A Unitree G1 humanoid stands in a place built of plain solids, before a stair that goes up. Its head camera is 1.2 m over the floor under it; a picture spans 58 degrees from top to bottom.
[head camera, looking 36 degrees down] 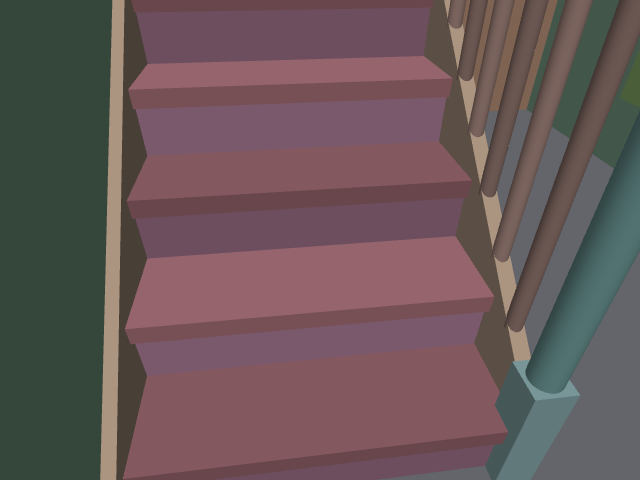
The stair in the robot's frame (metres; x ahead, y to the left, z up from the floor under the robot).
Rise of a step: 0.21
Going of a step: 0.25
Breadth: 0.93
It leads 7 degrees to the left of straight ahead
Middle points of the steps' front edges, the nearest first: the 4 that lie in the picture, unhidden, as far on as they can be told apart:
0.52 -0.01 0.21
0.77 0.01 0.42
1.02 0.04 0.63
1.26 0.07 0.83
